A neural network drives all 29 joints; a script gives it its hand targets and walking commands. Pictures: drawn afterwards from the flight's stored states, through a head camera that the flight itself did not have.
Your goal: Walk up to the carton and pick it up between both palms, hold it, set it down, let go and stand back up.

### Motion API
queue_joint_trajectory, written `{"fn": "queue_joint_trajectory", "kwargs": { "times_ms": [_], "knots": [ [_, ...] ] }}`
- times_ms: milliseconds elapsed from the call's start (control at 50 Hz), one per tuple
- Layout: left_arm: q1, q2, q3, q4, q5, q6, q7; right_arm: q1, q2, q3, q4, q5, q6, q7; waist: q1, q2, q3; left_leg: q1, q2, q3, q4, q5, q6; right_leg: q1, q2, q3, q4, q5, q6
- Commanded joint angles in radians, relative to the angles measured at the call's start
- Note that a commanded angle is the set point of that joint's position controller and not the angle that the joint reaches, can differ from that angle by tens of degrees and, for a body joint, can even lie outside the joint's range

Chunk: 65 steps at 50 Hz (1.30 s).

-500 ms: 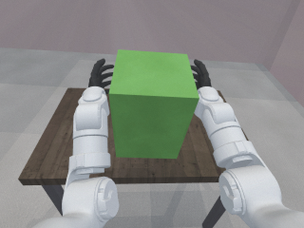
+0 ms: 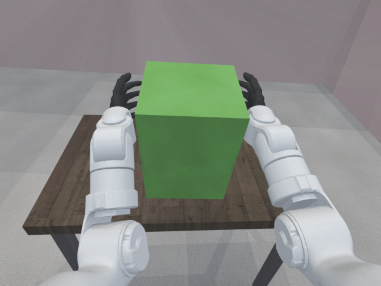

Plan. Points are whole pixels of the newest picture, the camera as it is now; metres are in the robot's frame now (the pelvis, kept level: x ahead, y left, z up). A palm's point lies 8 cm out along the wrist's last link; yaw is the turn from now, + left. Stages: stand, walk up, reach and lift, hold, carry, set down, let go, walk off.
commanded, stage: hold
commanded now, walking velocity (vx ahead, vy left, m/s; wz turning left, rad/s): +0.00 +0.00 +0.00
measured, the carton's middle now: (187, 135) +0.37 +0.02 +0.18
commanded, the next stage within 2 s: none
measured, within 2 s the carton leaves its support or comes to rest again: neither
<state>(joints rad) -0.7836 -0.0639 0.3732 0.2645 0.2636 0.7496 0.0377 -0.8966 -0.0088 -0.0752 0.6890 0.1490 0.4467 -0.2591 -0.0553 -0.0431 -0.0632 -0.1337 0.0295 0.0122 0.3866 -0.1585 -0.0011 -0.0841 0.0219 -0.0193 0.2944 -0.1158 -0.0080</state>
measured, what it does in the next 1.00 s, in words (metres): stands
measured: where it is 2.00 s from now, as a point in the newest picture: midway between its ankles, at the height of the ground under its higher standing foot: outside the picture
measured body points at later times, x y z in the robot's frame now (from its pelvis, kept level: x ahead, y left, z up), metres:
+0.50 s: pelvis +0.00 +0.00 +0.00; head -0.06 +0.03 +0.45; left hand +0.39 +0.15 +0.23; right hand +0.40 -0.11 +0.24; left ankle +0.04 +0.12 -0.75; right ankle +0.04 -0.12 -0.75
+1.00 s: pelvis +0.00 +0.00 +0.00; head -0.06 +0.03 +0.45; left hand +0.39 +0.15 +0.23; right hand +0.40 -0.11 +0.24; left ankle +0.04 +0.12 -0.75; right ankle +0.04 -0.12 -0.75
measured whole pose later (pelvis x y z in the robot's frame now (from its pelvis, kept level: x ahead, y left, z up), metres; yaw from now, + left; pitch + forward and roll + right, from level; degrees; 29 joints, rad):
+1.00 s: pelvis +0.00 +0.00 +0.00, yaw +0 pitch -5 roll -1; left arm -0.78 -0.06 0.37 0.22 0.27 0.80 0.02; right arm -0.90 -0.01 -0.06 0.64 0.17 0.49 -0.28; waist -0.06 -0.04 -0.06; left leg -0.13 0.03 0.01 0.39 -0.16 0.00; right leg -0.08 0.02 -0.02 0.29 -0.12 -0.01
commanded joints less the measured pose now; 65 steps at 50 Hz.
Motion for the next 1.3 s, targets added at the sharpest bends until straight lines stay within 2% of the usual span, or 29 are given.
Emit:
{"fn": "queue_joint_trajectory", "kwargs": {
  "times_ms": [0, 140, 160, 300, 340, 400, 620, 740, 800, 860, 1020, 1060, 1080, 1140, 1280],
  "knots": [
    [-0.750, -0.533, -0.531, -0.046, -0.097, -0.010, -0.161, -0.837, 0.594, 0.328, -0.314, 0.198, -0.053, 0.095, -0.048, 0.091, -0.377, 0.131, -0.076, -0.008, -0.066, 0.061, -0.017, 0.192, 0.039, -0.026, -0.015, 0.072, 0.052],
    [-0.759, -0.533, -0.554, -0.094, -0.107, -0.006, -0.162, -0.817, 0.596, 0.350, -0.327, 0.214, -0.036, 0.083, -0.062, 0.100, -0.393, 0.156, -0.079, -0.013, -0.047, 0.111, -0.025, 0.196, 0.043, -0.026, -0.006, 0.114, 0.056],
    [-0.745, -0.532, -0.546, -0.084, -0.102, -0.001, -0.165, -0.822, 0.596, 0.353, -0.338, 0.220, -0.037, 0.081, -0.056, 0.092, -0.393, 0.152, -0.080, -0.012, -0.046, 0.118, -0.023, 0.203, 0.043, -0.025, -0.006, 0.122, 0.057],
    [-0.732, -0.532, -0.550, -0.087, -0.097, 0.014, -0.175, -0.796, 0.573, 0.343, -0.335, 0.217, -0.021, 0.075, -0.069, 0.104, -0.377, 0.149, -0.076, -0.013, -0.051, 0.112, -0.032, 0.207, 0.046, -0.025, -0.005, 0.116, 0.053],
    [-0.737, -0.536, -0.557, -0.110, -0.105, 0.013, -0.175, -0.803, 0.579, 0.352, -0.356, 0.229, -0.020, 0.073, -0.065, 0.112, -0.400, 0.153, -0.077, -0.014, -0.043, 0.133, -0.035, 0.213, 0.046, -0.023, 0.000, 0.137, 0.052],
    [-0.737, -0.531, -0.549, -0.092, -0.095, 0.019, -0.174, -0.799, 0.567, 0.337, -0.336, 0.222, -0.012, 0.075, -0.067, 0.118, -0.367, 0.144, -0.074, -0.014, -0.052, 0.101, -0.035, 0.200, 0.047, -0.025, -0.006, 0.098, 0.050],
    [-0.734, -0.526, -0.538, -0.102, -0.090, 0.027, -0.178, -0.812, 0.572, 0.350, -0.358, 0.233, -0.008, 0.076, -0.054, 0.108, -0.388, 0.142, -0.077, -0.012, -0.052, 0.113, -0.031, 0.213, 0.048, -0.025, -0.002, 0.112, 0.052],
    [-0.735, -0.517, -0.531, -0.091, -0.084, 0.029, -0.180, -0.794, 0.563, 0.334, -0.328, 0.219, -0.003, 0.078, -0.061, 0.110, -0.362, 0.142, -0.075, -0.008, -0.060, 0.092, -0.031, 0.200, 0.048, -0.026, -0.006, 0.088, 0.049],
    [-0.740, -0.528, -0.548, -0.119, -0.100, 0.024, -0.176, -0.799, 0.572, 0.349, -0.355, 0.230, -0.006, 0.079, -0.054, 0.112, -0.390, 0.149, -0.074, -0.010, -0.052, 0.127, -0.037, 0.214, 0.052, -0.028, 0.001, 0.115, 0.048],
    [-0.741, -0.531, -0.548, -0.102, -0.094, 0.028, -0.177, -0.801, 0.563, 0.340, -0.348, 0.226, -0.005, 0.078, -0.061, 0.118, -0.378, 0.148, -0.072, -0.014, -0.052, 0.113, -0.038, 0.199, 0.051, -0.027, -0.001, 0.095, 0.047],
    [-0.743, -0.526, -0.541, -0.109, -0.091, 0.029, -0.178, -0.801, 0.567, 0.344, -0.344, 0.230, -0.004, 0.080, -0.056, 0.116, -0.379, 0.150, -0.075, -0.010, -0.055, 0.116, -0.036, 0.203, 0.051, -0.028, -0.001, 0.100, 0.048],
    [-0.740, -0.535, -0.550, -0.108, -0.094, 0.032, -0.177, -0.804, 0.557, 0.340, -0.351, 0.228, -0.004, 0.080, -0.065, 0.120, -0.384, 0.150, -0.071, -0.014, -0.053, 0.119, -0.041, 0.204, 0.053, -0.029, 0.000, 0.098, 0.045],
    [-0.739, -0.530, -0.548, -0.112, -0.094, 0.030, -0.177, -0.811, 0.568, 0.355, -0.366, 0.234, -0.006, 0.079, -0.054, 0.112, -0.396, 0.157, -0.075, -0.011, -0.049, 0.128, -0.036, 0.208, 0.053, -0.029, 0.001, 0.108, 0.049],
    [-0.753, -0.531, -0.552, -0.120, -0.098, 0.027, -0.177, -0.798, 0.569, 0.342, -0.347, 0.229, -0.002, 0.078, -0.063, 0.120, -0.389, 0.150, -0.075, -0.010, -0.052, 0.116, -0.037, 0.204, 0.051, -0.027, 0.001, 0.103, 0.048],
    [-0.753, -0.532, -0.547, -0.114, -0.096, 0.030, -0.177, -0.810, 0.568, 0.340, -0.352, 0.231, -0.002, 0.080, -0.055, 0.116, -0.379, 0.147, -0.072, -0.012, -0.053, 0.115, -0.036, 0.202, 0.051, -0.026, 0.001, 0.094, 0.046]
  ]
}}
